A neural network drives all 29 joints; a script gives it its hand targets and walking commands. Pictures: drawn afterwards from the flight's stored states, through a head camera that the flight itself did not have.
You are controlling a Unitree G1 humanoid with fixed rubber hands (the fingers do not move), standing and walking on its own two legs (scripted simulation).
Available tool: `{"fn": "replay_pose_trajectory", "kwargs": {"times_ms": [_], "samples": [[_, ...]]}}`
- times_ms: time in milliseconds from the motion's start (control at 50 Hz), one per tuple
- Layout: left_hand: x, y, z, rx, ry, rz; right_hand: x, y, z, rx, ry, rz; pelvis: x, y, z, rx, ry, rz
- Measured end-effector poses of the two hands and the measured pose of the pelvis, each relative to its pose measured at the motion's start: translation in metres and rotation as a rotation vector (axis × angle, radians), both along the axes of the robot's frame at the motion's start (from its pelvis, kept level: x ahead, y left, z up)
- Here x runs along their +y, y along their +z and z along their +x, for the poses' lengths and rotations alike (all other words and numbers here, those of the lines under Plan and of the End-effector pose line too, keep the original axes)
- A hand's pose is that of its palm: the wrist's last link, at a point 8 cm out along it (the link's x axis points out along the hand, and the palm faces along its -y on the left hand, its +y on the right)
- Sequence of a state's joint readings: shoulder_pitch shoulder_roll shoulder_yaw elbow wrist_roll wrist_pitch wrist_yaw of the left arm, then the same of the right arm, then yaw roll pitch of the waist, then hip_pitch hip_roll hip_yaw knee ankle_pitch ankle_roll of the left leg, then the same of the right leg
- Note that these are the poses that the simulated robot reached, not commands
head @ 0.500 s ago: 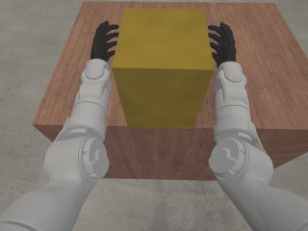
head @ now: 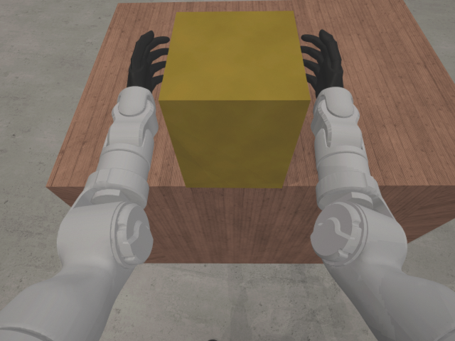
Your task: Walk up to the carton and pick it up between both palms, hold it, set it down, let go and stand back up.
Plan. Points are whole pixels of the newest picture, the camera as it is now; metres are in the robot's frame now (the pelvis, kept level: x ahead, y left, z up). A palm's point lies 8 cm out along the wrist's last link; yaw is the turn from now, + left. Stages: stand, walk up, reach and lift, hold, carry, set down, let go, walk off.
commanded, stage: set down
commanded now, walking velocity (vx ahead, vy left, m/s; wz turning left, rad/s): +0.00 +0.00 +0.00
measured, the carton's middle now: (234, 108) +0.51 -0.02 +0.07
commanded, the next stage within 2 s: let go in 0.38 s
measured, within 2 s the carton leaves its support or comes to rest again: neither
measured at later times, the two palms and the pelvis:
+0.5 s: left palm (137, 75) +0.50 +0.14 +0.17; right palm (335, 78) +0.48 -0.17 +0.17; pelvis -0.03 +0.00 +0.00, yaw -3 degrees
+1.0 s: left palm (104, 33) +0.49 +0.16 +0.24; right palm (387, 46) +0.46 -0.21 +0.23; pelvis -0.04 -0.02 +0.00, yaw -4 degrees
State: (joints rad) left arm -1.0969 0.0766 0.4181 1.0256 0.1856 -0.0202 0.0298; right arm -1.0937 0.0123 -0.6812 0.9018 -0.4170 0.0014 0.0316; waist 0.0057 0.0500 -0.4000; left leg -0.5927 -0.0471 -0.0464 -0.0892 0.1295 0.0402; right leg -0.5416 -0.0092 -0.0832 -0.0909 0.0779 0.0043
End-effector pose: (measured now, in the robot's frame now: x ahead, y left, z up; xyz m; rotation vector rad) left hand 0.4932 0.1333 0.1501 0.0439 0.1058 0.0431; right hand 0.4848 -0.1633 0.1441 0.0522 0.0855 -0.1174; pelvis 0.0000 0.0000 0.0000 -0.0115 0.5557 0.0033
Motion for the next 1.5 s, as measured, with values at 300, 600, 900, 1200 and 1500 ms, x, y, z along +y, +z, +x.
{"fn": "replay_pose_trajectory", "kwargs": {"times_ms": [300, 600, 900, 1200, 1500], "samples": [[0.001, 0.004, 0.004, 0.060, -0.006, -0.001, -0.003, 0.006, -0.001, 0.058, 0.039, -0.017, -0.001, 0.000, -0.005, 0.004, -0.021, 0.001], [0.001, 0.049, 0.006, 0.096, 0.059, -0.035, -0.011, 0.055, -0.010, 0.108, 0.029, -0.027, -0.005, -0.003, -0.031, 0.001, -0.053, -0.002], [0.027, 0.085, 0.000, 0.075, 0.114, -0.019, -0.045, 0.086, -0.019, 0.098, -0.022, -0.030, -0.014, -0.001, -0.045, -0.052, -0.072, 0.000], [0.016, 0.111, -0.004, 0.081, 0.102, -0.067, -0.058, 0.115, -0.023, 0.060, -0.038, -0.038, -0.024, 0.001, -0.038, -0.076, -0.097, 0.008], [0.031, 0.124, -0.004, 0.073, 0.078, -0.050, -0.064, 0.124, -0.027, 0.075, -0.066, -0.046, -0.023, 0.004, -0.033, -0.132, -0.100, 0.005]]}}
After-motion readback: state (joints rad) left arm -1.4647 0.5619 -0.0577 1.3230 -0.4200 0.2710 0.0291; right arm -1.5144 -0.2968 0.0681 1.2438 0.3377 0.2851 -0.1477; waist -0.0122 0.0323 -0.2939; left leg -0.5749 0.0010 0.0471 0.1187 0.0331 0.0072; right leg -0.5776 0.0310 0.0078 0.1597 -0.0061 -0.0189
